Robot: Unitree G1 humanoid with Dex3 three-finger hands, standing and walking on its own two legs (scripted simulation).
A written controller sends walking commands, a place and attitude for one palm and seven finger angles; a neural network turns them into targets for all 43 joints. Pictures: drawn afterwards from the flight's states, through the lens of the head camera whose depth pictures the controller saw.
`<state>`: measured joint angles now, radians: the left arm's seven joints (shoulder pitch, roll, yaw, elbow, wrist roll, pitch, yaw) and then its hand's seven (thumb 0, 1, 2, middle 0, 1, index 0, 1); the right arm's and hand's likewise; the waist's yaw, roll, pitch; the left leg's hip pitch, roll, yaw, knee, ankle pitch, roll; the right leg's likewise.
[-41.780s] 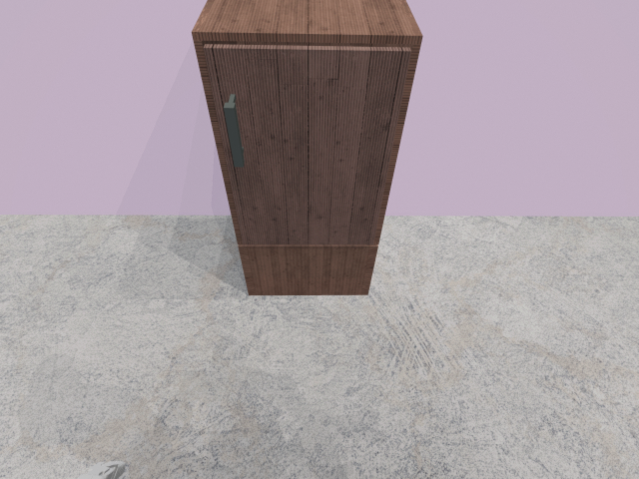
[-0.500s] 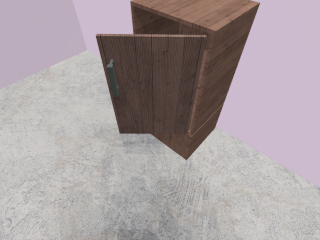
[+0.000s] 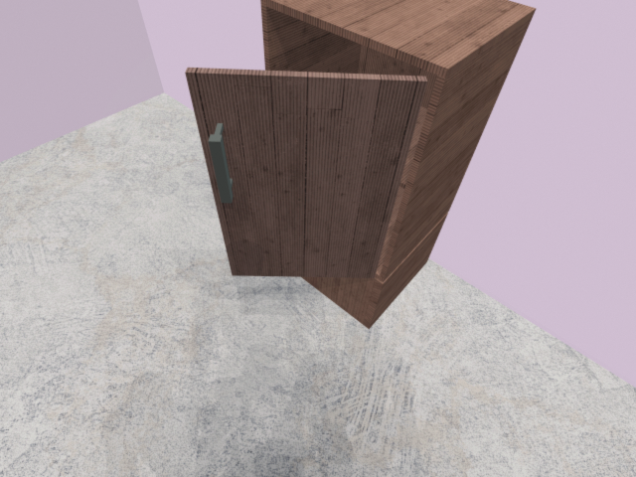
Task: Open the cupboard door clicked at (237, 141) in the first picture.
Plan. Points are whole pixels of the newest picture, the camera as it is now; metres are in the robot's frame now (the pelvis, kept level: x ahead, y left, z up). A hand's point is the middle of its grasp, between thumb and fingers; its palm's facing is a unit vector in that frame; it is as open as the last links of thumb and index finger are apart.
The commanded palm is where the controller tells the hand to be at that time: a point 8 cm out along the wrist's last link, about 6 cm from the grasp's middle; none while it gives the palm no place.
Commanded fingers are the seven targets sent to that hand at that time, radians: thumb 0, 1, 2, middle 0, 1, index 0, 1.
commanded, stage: shuffle to correct the standing spot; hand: left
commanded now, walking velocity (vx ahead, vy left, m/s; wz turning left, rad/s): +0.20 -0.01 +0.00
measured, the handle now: (223, 164) +0.65 +0.21 -0.01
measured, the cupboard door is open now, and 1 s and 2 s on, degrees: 41 41 41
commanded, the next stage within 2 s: come to a stop and stand still in 0.30 s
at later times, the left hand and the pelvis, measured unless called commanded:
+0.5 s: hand (213, 475) +0.16 +0.15 -0.17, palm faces +0.07 -0.98 -0.19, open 7.2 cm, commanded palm none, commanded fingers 0.00 0.90 0.90 -0.20 -0.30 -0.20 -0.30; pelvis +0.12 -0.03 +0.01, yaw +2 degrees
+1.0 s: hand (206, 466) +0.17 +0.17 -0.16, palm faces +0.03 -0.95 -0.30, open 7.4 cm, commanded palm none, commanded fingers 0.00 0.90 0.90 -0.20 -0.30 -0.20 -0.30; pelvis +0.14 -0.04 +0.00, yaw -1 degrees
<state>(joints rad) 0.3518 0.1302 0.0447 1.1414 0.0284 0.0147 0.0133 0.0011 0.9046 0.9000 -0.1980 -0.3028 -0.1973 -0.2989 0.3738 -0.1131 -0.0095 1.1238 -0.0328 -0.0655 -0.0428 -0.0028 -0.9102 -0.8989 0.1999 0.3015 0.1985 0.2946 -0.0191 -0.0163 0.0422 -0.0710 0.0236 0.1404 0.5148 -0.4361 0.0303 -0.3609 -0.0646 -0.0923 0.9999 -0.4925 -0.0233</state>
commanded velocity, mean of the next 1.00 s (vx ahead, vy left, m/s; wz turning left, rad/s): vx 0.00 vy -0.02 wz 0.00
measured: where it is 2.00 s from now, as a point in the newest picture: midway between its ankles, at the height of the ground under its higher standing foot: outside the picture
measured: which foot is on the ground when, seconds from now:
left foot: down 0.00-0.22, up 0.24-0.54, down 0.56-0.98, up 1.00-1.00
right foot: up 0.00-0.20, down 0.22-0.72, up 0.74-0.94, down 0.96-1.00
